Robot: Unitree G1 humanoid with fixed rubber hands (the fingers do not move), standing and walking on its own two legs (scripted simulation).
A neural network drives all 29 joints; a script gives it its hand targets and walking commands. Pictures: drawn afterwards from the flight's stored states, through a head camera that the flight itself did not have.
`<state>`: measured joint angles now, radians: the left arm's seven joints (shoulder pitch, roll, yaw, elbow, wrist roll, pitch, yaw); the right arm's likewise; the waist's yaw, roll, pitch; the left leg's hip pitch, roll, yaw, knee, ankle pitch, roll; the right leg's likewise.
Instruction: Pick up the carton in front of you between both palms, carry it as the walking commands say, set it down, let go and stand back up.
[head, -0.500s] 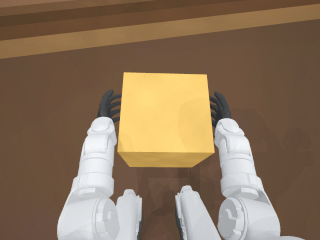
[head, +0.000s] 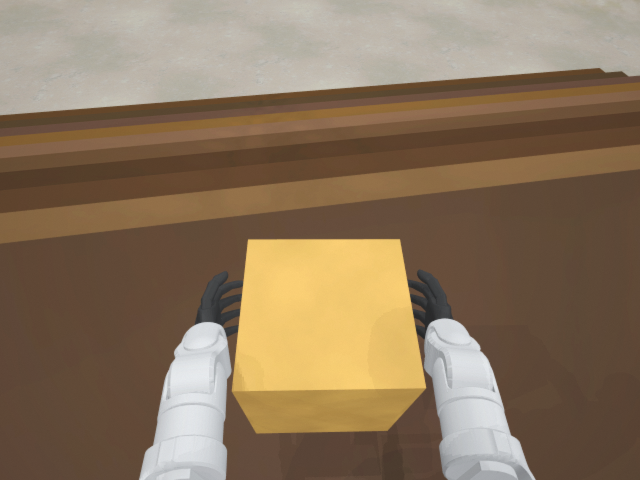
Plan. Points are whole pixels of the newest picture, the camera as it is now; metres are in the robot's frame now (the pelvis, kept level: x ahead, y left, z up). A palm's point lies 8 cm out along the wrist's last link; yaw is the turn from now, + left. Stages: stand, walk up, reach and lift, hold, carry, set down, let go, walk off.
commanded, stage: reach and lift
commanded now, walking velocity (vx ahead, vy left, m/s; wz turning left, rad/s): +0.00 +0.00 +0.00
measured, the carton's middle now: (323, 342) +0.33 -0.01 -0.07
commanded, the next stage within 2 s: hold in 1.16 s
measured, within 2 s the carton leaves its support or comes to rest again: neither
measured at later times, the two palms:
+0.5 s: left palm (194, 325) +0.30 +0.15 +0.05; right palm (448, 318) +0.30 -0.15 +0.05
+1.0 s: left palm (193, 314) +0.31 +0.15 +0.07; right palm (448, 307) +0.30 -0.15 +0.06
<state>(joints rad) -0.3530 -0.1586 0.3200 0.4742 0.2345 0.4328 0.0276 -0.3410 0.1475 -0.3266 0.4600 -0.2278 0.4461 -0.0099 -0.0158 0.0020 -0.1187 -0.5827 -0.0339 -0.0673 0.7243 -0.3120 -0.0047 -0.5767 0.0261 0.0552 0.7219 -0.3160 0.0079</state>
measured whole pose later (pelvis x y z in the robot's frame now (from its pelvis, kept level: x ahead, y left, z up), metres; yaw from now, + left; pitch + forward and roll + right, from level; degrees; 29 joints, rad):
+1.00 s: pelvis +0.01 +0.00 +0.03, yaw +0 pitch -6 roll +0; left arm -0.27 -0.15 0.24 0.29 0.28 0.66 -0.01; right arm -0.27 0.15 -0.23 0.29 -0.28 0.67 0.01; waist 0.00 0.00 0.03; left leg -0.08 -0.02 -0.07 0.38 -0.20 0.00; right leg -0.08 0.02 0.06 0.38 -0.20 0.00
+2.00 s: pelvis +0.01 +0.00 +0.03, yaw +0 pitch -8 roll +0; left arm -0.27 -0.15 0.23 0.21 0.28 0.76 -0.01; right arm -0.27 0.15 -0.22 0.21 -0.28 0.76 0.02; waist 0.00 0.00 0.04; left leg -0.04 -0.02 -0.07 0.37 -0.19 0.00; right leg -0.04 0.02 0.07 0.37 -0.19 0.00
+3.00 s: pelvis +0.27 -0.01 +0.03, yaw -2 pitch +6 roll -1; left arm -0.18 -0.14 0.13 -0.34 0.10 1.24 0.09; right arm -0.17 0.13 -0.11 -0.35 -0.10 1.25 -0.10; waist -0.03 0.02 -0.13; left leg -0.11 0.03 0.20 0.27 -0.26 0.02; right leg -0.58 -0.09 -0.12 0.75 -0.24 0.00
